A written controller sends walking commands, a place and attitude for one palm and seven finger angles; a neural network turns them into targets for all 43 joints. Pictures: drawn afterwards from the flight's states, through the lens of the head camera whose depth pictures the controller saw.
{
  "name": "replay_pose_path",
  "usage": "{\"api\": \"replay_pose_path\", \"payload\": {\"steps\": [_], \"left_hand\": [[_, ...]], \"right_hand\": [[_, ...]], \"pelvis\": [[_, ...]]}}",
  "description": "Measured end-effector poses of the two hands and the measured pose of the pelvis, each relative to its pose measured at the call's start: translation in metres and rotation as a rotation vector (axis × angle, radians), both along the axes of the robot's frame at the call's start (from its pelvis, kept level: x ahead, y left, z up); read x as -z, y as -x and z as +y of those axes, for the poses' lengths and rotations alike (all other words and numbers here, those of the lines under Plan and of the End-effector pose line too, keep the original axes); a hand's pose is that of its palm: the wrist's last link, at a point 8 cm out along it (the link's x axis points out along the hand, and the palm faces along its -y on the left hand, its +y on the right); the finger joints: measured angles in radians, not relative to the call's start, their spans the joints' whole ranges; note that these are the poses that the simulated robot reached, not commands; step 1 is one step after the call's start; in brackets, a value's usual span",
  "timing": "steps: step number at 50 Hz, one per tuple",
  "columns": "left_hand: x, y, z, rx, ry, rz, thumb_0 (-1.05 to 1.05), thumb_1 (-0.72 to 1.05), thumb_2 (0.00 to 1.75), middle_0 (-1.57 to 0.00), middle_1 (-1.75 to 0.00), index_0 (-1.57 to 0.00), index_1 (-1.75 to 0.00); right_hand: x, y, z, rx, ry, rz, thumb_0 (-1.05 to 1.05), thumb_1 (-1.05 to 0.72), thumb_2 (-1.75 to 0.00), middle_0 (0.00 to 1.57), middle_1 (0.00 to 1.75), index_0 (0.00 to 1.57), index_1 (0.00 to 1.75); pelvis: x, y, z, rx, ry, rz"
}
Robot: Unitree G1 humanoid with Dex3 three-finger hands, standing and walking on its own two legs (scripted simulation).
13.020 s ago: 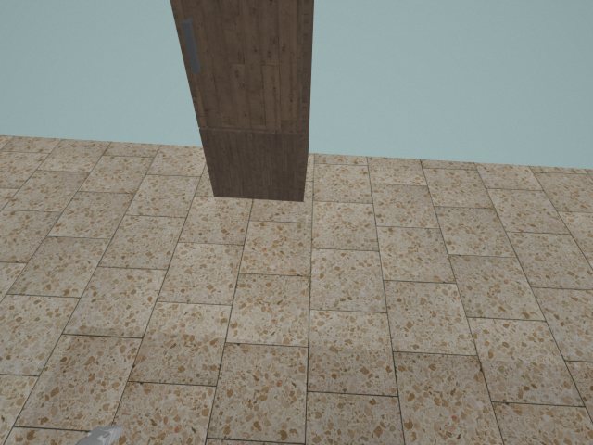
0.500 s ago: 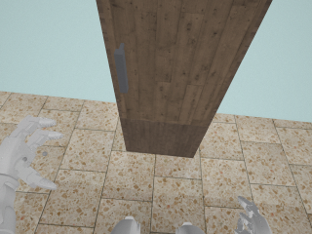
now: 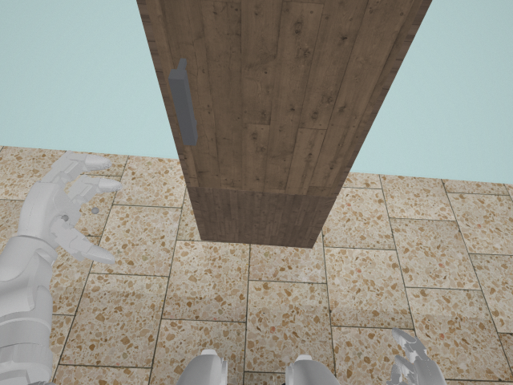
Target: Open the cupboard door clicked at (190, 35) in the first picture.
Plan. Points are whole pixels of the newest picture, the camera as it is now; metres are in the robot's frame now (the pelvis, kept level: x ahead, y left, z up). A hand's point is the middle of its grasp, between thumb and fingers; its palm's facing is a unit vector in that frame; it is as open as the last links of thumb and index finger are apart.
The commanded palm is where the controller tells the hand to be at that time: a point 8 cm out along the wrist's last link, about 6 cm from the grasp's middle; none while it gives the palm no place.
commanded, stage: move the hooked fingers beside the handle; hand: left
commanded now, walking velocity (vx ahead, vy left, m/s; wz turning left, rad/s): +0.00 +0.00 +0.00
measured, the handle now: (186, 103) +0.60 +0.15 +0.05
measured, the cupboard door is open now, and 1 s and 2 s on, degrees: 0 0 0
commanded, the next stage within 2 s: none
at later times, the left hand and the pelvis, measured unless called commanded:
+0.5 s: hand (120, 170) +0.43 +0.23 +0.06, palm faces -0.06 -1.00 -0.02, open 14.0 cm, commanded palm +0.41 +0.28 +0.06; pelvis +0.00 +0.00 +0.00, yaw -1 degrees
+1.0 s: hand (143, 133) +0.51 +0.21 +0.06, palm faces -0.06 -1.00 -0.02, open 14.0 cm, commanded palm +0.50 +0.25 +0.05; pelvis +0.00 +0.01 -0.02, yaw -2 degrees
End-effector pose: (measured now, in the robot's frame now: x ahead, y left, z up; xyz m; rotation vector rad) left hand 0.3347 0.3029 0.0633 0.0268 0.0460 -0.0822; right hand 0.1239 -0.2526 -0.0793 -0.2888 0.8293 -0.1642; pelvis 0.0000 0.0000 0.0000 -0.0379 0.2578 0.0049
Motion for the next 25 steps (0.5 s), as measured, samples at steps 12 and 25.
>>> {"api": "replay_pose_path", "payload": {"steps": [12, 25], "left_hand": [[0.0, -0.022, 0.001, -0.043, -0.006, -0.012, -0.01, -0.5, 0.3, -0.3, -1.2, -0.3, -1.2], [0.001, -0.073, -0.019, -0.021, 0.009, -0.021, -0.01, -0.5, 0.3, -0.3, -1.2, -0.3, -1.2]], "right_hand": [[0.009, 0.027, -0.008, 0.05, -0.002, 0.128, 0.01, -0.9, -0.9, 0.2, 0.3, 0.2, 0.3], [0.018, 0.046, -0.011, 0.09, 0.009, 0.203, 0.01, -0.9, -0.9, 0.2, 0.3, 0.2, 0.3]], "pelvis": [[-0.001, -0.007, -0.001, 0.007, -0.002, 0.019], [0.005, -0.002, 0.0, 0.013, 0.001, 0.049]]}}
